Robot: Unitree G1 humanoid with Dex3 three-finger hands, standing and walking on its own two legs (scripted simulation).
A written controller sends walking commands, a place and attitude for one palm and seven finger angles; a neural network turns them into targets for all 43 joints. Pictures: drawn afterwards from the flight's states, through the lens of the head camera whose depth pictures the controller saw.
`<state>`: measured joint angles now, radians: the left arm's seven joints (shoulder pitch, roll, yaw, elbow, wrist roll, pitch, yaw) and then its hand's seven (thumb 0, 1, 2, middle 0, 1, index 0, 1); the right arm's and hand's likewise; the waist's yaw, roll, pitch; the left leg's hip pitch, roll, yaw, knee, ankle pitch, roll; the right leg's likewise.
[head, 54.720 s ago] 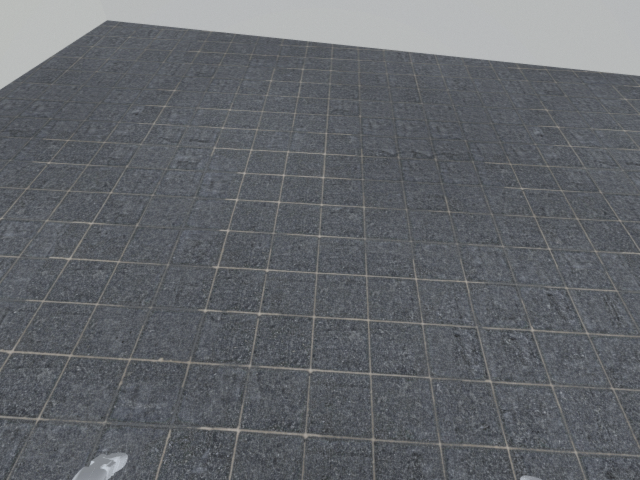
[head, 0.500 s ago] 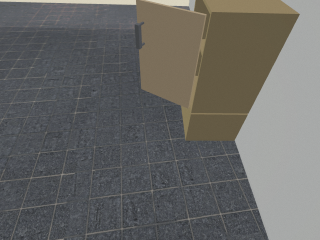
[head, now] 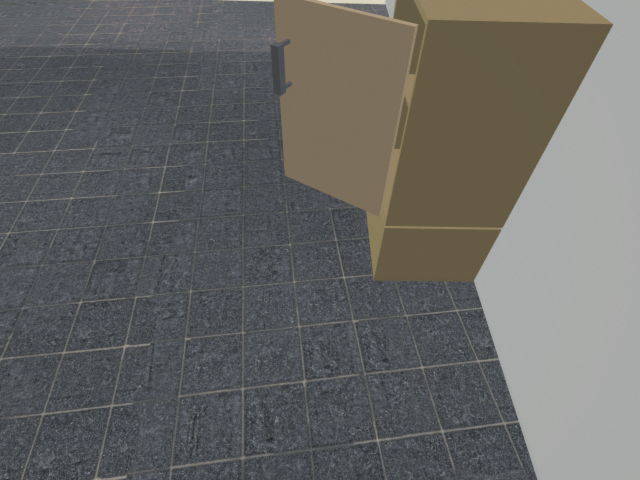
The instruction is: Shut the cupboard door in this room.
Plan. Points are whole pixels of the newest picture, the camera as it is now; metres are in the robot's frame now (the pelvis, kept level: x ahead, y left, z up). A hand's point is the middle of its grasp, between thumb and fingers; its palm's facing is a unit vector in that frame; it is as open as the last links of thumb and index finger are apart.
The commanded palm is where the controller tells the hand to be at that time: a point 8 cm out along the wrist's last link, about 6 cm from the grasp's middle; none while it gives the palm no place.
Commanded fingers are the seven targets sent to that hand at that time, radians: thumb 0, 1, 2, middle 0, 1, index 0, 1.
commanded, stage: look to check the result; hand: left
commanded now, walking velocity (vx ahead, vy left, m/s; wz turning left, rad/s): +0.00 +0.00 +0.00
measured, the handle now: (283, 66) +1.13 +0.16 -0.01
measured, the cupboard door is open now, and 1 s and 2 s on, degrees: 58 58 58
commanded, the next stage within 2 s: walk to a spot facing it in 0.10 s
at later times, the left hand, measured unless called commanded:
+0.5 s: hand out of the picture +0.02 +0.20 -0.19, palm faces +0.12 -0.96 -0.24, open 7.4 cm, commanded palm none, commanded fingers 0.00 0.90 0.90 -0.20 -0.30 -0.20 -0.30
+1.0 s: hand out of the picture +0.07 +0.27 -0.16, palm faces +0.34 -0.91 -0.24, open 7.4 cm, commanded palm none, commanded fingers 0.00 0.90 0.90 -0.20 -0.30 -0.20 -0.30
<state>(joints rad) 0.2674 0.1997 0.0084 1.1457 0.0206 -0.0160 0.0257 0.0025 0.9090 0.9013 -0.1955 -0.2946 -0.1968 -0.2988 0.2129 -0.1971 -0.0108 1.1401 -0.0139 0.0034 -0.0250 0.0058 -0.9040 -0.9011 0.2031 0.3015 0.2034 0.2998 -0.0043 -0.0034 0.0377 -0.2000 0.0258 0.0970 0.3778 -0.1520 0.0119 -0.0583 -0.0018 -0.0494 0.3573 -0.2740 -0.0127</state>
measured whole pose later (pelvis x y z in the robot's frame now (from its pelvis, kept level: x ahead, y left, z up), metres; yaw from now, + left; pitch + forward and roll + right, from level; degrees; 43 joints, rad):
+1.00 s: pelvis +0.03 +0.03 +0.00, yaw +22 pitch +3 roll -2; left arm 0.13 0.26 0.08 0.89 0.04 0.03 -0.01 0.00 0.91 0.90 -0.19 -0.29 -0.20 -0.30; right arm 0.28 -0.20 -0.05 0.95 -0.03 0.01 0.00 0.01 -0.90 -0.90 0.21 0.30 0.21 0.30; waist -0.05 0.01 0.04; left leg -0.32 -0.06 -0.11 0.42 -0.16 0.06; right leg -0.43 -0.04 0.00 0.86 -0.39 0.06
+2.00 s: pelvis +0.31 +0.27 -0.01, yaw +51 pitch +0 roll -1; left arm 0.12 0.19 0.06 0.92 0.03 0.00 -0.02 0.00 0.91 0.90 -0.19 -0.29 -0.19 -0.30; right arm 0.41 -0.14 -0.02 1.06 -0.01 -0.07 -0.03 0.00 -0.92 -0.90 0.20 0.30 0.20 0.30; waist -0.03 -0.05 0.06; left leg 0.07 -0.10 0.04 0.28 -0.34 0.12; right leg -0.63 -0.09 -0.05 0.86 -0.04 0.02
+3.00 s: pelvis +0.43 +0.48 +0.00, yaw +27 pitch +0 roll -2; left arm 0.15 0.28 0.11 0.87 0.03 0.08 -0.03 0.00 0.91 0.90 -0.19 -0.29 -0.19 -0.30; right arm 0.24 -0.21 -0.05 0.94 -0.03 0.01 -0.02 0.01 -0.90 -0.90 0.21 0.30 0.21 0.30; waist -0.02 0.01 0.07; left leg -0.21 0.16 0.30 0.52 -0.30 0.01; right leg -0.40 -0.05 -0.07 0.85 -0.41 0.05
